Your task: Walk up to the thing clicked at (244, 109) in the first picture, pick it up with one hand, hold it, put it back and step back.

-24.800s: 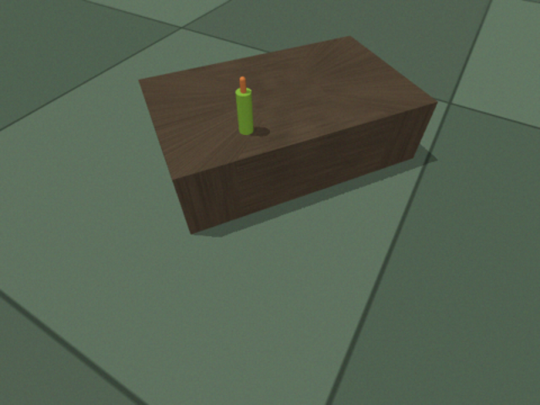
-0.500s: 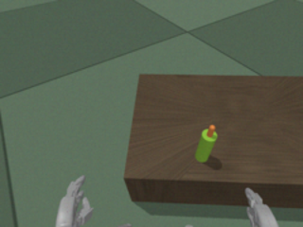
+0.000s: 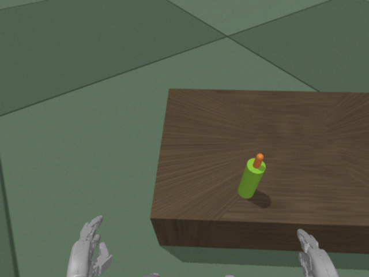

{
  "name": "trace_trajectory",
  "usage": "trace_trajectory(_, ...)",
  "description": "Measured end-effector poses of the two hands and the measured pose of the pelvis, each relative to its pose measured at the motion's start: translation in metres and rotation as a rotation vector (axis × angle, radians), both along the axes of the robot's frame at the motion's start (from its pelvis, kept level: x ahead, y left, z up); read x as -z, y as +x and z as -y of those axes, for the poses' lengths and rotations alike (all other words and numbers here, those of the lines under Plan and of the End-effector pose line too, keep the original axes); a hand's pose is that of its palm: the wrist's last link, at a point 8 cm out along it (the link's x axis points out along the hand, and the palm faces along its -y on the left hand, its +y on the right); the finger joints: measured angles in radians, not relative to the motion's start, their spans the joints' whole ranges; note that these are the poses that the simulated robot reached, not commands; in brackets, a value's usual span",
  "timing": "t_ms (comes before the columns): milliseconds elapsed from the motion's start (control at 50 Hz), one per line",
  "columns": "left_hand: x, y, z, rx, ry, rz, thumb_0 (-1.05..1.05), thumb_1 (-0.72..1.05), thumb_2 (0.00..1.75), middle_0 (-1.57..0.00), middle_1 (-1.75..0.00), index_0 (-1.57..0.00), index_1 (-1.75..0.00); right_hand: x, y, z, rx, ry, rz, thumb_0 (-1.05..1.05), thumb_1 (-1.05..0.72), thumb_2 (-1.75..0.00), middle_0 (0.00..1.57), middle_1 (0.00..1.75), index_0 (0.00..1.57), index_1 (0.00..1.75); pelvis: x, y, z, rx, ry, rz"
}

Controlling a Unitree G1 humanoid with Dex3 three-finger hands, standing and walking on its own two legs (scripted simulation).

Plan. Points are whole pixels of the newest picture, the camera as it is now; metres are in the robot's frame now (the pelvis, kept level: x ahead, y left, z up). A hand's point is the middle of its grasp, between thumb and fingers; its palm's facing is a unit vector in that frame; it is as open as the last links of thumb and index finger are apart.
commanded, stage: home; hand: right
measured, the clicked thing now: (252, 175) +0.49 -0.19 -0.23
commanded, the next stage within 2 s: stand in 1.34 s
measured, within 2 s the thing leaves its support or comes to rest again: neither
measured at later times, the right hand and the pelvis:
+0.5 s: hand (284, 270) +0.16 -0.17 -0.04, palm faces +0.04 +0.98 -0.20, open 17.2 cm; pelvis +0.00 +0.01 +0.00, yaw +0 degrees
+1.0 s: hand out of the picture +0.12 -0.24 -0.10, palm faces -0.01 +0.95 -0.32, open 17.1 cm; pelvis +0.00 -0.01 +0.03, yaw +0 degrees
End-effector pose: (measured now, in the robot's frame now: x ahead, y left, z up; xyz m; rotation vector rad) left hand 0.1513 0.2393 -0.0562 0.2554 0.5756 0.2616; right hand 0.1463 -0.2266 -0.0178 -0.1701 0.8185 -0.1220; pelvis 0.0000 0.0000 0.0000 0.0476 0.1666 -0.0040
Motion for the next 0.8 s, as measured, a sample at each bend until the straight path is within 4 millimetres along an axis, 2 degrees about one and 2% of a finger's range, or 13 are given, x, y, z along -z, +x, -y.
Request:
trace_trajectory(300, 0.001, 0.001, -0.011, -0.010, 0.006, -0.011, 0.02, 0.90, 0.91, -0.20, -0.30, -0.20, -0.30, -0.001, 0.004, -0.007, 0.001, -0.002, 0.003, -0.01, 0.48, -0.09, 0.06, 0.06, 0.06, 0.06, -0.001, 0.003, -0.006, 0.001, -0.005, -0.002)
trace_trajectory(720, 0.000, -0.001, -0.005, -0.011, 0.006, -0.012, 0.02, 0.90, 0.91, -0.20, -0.30, -0.20, -0.31, 0.000, 0.002, -0.002, -0.004, -0.002, 0.008, -0.01, 0.48, -0.09, 0.06, 0.06, 0.06, 0.06, 0.000, 0.001, -0.002, -0.002, -0.001, 0.000)
trace_trajectory(800, 0.013, -0.007, -0.009, 0.122, 0.058, -0.221, 0.01, 0.90, 0.91, -0.20, -0.30, -0.20, -0.31, 0.019, 0.006, 0.013, -0.060, -0.080, 0.052, -0.01, 0.49, -0.08, 0.06, 0.06, 0.06, 0.06, -0.008, -0.005, -0.001, 0.000, -0.023, 0.082)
